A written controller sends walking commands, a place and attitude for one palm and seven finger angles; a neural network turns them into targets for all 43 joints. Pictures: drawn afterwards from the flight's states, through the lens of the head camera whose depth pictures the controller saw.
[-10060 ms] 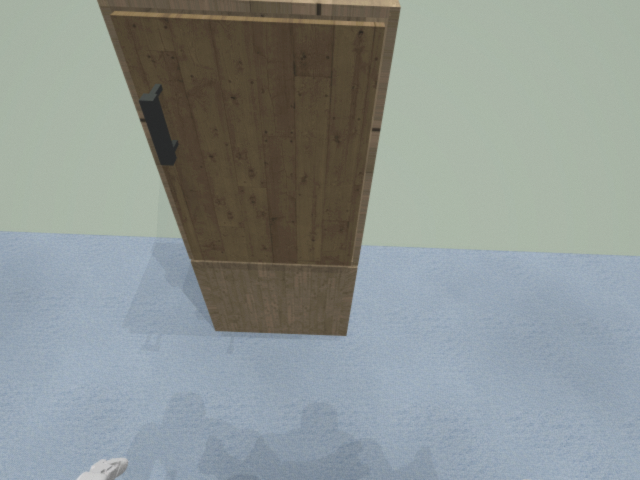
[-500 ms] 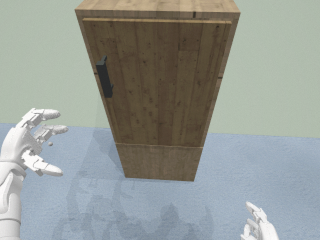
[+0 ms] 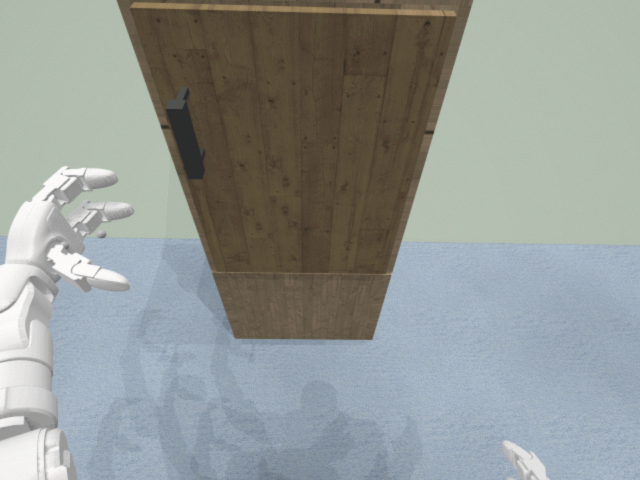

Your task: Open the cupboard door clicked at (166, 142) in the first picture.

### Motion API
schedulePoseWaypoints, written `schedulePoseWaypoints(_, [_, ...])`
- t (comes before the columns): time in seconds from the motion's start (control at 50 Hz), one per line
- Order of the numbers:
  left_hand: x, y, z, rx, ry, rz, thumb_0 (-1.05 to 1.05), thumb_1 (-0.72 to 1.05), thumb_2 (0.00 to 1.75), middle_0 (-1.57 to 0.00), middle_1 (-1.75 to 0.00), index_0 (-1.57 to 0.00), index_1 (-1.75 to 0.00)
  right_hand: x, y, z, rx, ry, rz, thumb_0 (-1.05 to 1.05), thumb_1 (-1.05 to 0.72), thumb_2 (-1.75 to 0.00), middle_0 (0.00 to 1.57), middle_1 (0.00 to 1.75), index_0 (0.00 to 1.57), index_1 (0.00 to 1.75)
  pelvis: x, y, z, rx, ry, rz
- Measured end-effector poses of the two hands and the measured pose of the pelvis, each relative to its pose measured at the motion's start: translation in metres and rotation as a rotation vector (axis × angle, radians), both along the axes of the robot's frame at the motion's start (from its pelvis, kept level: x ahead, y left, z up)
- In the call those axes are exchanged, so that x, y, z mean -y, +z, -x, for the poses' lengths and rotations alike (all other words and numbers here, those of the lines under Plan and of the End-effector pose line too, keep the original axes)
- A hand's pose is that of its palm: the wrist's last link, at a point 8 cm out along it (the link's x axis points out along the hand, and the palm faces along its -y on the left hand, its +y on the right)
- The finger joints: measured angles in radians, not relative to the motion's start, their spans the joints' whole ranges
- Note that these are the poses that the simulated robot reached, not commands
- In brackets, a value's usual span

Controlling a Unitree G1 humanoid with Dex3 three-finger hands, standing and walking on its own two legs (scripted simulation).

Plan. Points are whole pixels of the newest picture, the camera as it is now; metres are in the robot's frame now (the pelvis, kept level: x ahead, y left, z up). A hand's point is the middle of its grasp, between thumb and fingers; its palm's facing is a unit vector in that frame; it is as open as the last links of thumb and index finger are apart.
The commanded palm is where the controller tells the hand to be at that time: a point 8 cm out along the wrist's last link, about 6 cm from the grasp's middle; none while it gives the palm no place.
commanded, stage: move the hooked fingers beside the handle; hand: left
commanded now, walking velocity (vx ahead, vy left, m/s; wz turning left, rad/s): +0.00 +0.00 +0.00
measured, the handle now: (190, 134) +0.58 +0.22 +0.10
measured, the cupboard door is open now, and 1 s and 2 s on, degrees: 0 0 0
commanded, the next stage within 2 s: none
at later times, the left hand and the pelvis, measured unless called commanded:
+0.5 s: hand (127, 191) +0.44 +0.27 +0.12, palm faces +0.02 -1.00 +0.00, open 14.0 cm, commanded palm +0.42 +0.31 +0.11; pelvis +0.00 +0.01 -0.01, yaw +0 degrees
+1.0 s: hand (142, 155) +0.51 +0.27 +0.12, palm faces +0.01 -1.00 +0.00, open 14.0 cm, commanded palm +0.50 +0.32 +0.11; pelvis +0.01 +0.00 -0.01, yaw -1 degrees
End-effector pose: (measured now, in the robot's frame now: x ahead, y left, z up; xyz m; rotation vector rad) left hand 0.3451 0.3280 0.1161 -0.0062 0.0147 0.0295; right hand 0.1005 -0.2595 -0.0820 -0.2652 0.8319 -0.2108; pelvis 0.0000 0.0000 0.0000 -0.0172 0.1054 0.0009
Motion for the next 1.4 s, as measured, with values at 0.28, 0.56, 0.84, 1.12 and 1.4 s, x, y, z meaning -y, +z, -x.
schedulePoseWaypoints(0.28, [0.001, 0.004, -0.037, 0.021, -0.018, 0.0, -0.02, -0.5, 0.3, -0.3, -1.2, -0.3, -1.2, -0.011, -0.007, 0.014, -0.095, -0.018, 0.002, 0.01, -0.9, -0.9, 0.2, 0.3, 0.21, 0.3, -0.011, -0.001, -0.005, -0.033, 0.003, 0.01])
schedulePoseWaypoints(0.56, [0.011, 0.003, -0.081, 0.022, -0.013, -0.014, -0.02, -0.5, 0.3, -0.3, -1.2, -0.3, -1.2, -0.005, -0.016, 0.038, -0.212, -0.049, 0.014, 0.0, -0.9, -0.9, 0.2, 0.3, 0.21, 0.3, -0.01, -0.007, -0.005, -0.086, 0.0, 0.013])
schedulePoseWaypoints(0.84, [0.007, 0.004, -0.121, -0.007, 0.011, -0.012, -0.02, -0.5, 0.3, -0.3, -1.2, -0.3, -1.2, 0.012, -0.02, 0.093, -0.392, -0.155, 0.037, 0.0, -0.9, -0.9, 0.2, 0.3, 0.21, 0.3, -0.002, -0.012, -0.005, -0.147, -0.015, 0.017])
schedulePoseWaypoints(1.12, [0.004, 0.002, -0.16, -0.033, -0.014, 0.004, -0.02, -0.5, 0.3, -0.3, -1.2, -0.3, -1.2, 0.01, -0.015, 0.124, -0.523, -0.213, 0.065, 0.0, -0.9, -0.9, 0.2, 0.3, 0.21, 0.3, -0.004, -0.017, -0.008, -0.215, -0.018, 0.032])
schedulePoseWaypoints(1.4, [-0.007, -0.012, -0.169, -0.031, -0.021, 0.002, -0.02, -0.5, 0.3, -0.3, -1.2, -0.3, -1.2, -0.014, -0.017, 0.121, -0.573, -0.222, 0.02, 0.0, -0.9, -0.9, 0.2, 0.3, 0.21, 0.3, -0.017, -0.017, -0.023, -0.239, -0.036, 0.039])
